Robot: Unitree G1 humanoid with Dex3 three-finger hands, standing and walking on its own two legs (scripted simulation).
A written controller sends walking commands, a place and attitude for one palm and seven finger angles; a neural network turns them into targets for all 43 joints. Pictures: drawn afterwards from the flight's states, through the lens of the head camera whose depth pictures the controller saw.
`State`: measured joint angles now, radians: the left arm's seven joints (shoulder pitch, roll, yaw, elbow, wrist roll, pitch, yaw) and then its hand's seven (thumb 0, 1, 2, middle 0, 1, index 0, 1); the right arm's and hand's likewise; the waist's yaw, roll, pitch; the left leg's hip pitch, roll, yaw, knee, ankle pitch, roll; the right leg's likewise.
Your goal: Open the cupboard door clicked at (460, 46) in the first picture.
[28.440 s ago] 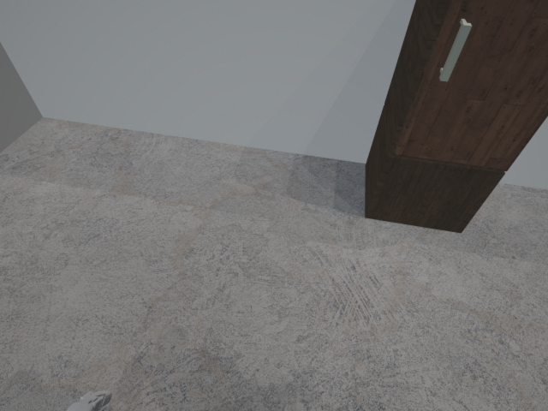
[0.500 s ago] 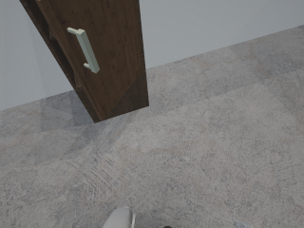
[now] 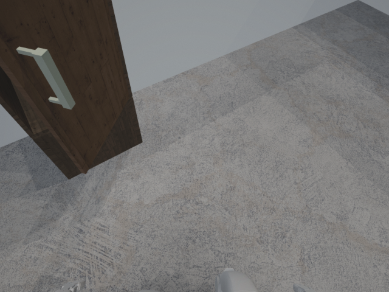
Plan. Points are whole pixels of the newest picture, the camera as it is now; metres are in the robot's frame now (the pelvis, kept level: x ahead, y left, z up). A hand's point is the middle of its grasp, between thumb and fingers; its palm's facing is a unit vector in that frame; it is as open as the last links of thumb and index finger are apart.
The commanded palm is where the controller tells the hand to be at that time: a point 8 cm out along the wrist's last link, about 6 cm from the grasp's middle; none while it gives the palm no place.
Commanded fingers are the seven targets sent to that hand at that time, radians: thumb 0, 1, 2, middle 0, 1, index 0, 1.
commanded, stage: walk to a spot facing it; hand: left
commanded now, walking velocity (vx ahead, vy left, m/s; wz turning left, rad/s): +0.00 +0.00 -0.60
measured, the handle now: (48, 80) +0.51 +0.40 +0.07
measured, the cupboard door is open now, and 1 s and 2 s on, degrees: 41 41 41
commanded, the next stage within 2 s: turn to face it in 1.82 s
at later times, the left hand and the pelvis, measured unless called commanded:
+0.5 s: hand (142, 254) +0.20 +0.15 -0.18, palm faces -0.34 -0.92 -0.18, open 7.4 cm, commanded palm none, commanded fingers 0.00 0.90 0.90 -0.20 -0.30 -0.20 -0.30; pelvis +0.08 -0.02 -0.01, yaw -20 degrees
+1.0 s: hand (235, 175) +0.44 -0.08 -0.17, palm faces -0.63 -0.74 -0.22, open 7.4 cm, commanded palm none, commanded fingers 0.00 0.90 0.90 -0.20 -0.30 -0.20 -0.30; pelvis +0.22 -0.15 -0.02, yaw -37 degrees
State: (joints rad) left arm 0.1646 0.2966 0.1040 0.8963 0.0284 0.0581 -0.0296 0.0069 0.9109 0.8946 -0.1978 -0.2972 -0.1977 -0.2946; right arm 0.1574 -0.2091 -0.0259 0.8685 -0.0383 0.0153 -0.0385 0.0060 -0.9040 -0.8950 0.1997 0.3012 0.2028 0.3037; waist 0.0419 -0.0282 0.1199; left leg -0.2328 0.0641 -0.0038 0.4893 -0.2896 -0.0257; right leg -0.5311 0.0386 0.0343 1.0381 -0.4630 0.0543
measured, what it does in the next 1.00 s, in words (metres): walks ahead, turning right: right foot, then left foot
